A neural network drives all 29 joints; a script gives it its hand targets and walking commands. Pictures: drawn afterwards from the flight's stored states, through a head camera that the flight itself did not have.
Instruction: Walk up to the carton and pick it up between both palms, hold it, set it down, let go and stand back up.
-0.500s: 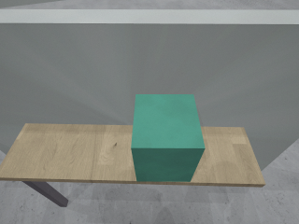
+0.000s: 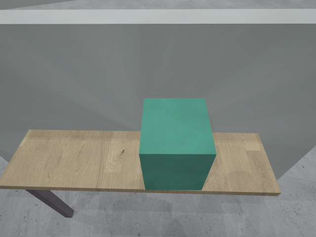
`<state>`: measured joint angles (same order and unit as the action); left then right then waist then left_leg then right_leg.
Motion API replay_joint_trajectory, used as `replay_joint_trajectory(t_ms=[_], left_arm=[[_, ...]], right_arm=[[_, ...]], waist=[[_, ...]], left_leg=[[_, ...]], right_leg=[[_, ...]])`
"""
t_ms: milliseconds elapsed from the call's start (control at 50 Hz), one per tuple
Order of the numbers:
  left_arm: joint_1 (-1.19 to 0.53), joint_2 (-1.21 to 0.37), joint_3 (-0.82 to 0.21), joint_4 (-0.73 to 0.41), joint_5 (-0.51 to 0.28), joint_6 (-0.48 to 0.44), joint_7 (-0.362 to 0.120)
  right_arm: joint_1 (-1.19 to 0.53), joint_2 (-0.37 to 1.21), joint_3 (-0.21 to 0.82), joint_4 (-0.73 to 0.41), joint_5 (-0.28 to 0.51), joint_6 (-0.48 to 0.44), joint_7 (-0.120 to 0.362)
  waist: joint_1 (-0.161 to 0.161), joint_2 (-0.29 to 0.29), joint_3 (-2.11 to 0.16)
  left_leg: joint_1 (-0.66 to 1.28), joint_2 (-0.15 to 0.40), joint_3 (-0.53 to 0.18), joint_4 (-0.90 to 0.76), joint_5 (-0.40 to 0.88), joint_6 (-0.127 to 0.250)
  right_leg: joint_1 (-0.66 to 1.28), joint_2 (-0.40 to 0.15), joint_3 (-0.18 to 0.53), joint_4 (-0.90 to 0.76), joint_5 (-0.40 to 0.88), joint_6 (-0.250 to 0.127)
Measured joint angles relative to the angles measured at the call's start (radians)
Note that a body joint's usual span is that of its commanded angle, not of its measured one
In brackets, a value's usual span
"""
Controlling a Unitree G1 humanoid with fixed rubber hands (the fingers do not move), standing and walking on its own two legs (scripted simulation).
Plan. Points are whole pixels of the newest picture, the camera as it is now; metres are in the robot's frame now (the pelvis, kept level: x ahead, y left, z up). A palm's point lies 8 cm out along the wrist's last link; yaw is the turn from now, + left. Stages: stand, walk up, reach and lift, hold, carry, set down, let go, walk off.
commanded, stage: stand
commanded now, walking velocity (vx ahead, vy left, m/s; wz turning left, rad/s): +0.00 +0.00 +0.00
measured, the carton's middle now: (173, 145) +0.41 -0.02 -0.08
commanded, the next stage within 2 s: none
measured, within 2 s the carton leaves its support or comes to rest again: neither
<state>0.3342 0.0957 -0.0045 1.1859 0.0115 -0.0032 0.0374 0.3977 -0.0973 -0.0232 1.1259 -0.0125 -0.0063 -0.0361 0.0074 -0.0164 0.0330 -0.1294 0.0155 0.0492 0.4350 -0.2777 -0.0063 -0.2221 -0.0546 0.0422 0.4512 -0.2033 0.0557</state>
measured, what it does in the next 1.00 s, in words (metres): stands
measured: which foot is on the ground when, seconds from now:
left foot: down 0.00-1.00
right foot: down 0.00-1.00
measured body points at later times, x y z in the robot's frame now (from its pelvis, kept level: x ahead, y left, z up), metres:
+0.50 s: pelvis +0.00 -0.01 +0.00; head +0.01 +0.00 +0.45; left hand -0.04 +0.19 -0.17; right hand -0.04 -0.21 -0.16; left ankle -0.03 +0.12 -0.74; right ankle +0.03 -0.15 -0.74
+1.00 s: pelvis +0.01 -0.01 +0.00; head +0.03 +0.00 +0.45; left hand -0.03 +0.19 -0.17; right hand -0.02 -0.21 -0.16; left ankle -0.03 +0.12 -0.74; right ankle +0.03 -0.15 -0.74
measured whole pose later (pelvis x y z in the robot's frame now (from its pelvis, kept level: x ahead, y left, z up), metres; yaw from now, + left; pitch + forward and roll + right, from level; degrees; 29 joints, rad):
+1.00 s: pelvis +0.01 -0.01 +0.00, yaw +1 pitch +0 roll +0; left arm 0.32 0.10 0.01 1.17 0.01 -0.01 0.03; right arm 0.36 -0.09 -0.02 1.12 -0.01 -0.02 -0.04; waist 0.01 -0.01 0.04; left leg -0.14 0.03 0.03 0.44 -0.30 -0.02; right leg -0.22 -0.04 0.03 0.45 -0.22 0.05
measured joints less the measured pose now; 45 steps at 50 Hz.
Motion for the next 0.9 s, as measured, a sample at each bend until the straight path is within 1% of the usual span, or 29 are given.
replay_joint_trajectory(t_ms=[100,220,320,400,520,680,900], left_arm=[[0.0,0.005,0.004,-0.002,-0.002,0.005,0.003],[0.0,0.0,0.006,-0.005,0.0,0.004,-0.002],[-0.013,0.003,0.01,-0.017,0.004,-0.002,-0.005],[-0.021,0.004,0.008,-0.018,-0.002,-0.002,-0.001],[-0.014,-0.012,0.008,-0.015,0.0,-0.002,-0.002],[-0.003,0.0,0.006,-0.013,0.0,-0.004,-0.002],[-0.013,0.002,0.014,-0.016,-0.004,-0.007,-0.003]], right_arm=[[0.004,0.008,0.0,-0.006,0.003,-0.003,0.002],[-0.006,0.007,-0.003,-0.011,0.0,-0.006,0.006],[-0.02,-0.002,-0.005,-0.016,0.003,-0.004,0.006],[-0.022,-0.005,-0.004,-0.02,0.005,-0.009,-0.003],[-0.018,0.002,0.0,-0.013,0.001,-0.008,0.005],[-0.019,0.004,0.0,-0.011,0.005,-0.009,-0.002],[-0.015,0.005,0.004,-0.007,0.003,-0.015,-0.005]], waist=[[0.002,0.003,0.001],[-0.006,0.011,-0.002],[-0.003,0.008,-0.001],[0.0,0.009,-0.001],[0.005,0.01,-0.003],[-0.007,0.009,0.001],[0.007,0.007,0.007]], left_leg=[[-0.01,0.002,-0.004,0.004,0.002,-0.002],[-0.02,0.006,-0.008,0.012,-0.001,-0.004],[-0.021,0.009,-0.007,0.008,0.001,-0.007],[-0.021,0.011,-0.009,0.006,0.003,-0.008],[-0.021,0.014,-0.01,0.01,-0.003,-0.01],[-0.026,0.014,-0.015,0.012,-0.008,-0.01],[-0.01,0.014,-0.012,0.004,-0.014,-0.01]], right_leg=[[-0.007,0.001,-0.004,0.001,0.002,-0.002],[-0.012,0.005,-0.008,0.0,0.003,-0.004],[-0.014,0.009,-0.007,-0.002,0.005,-0.007],[-0.013,0.01,-0.01,-0.006,0.007,-0.009],[-0.012,0.012,-0.011,-0.003,0.001,-0.009],[-0.014,0.012,-0.017,-0.003,-0.004,-0.011],[-0.004,0.012,-0.014,-0.001,-0.015,-0.01]])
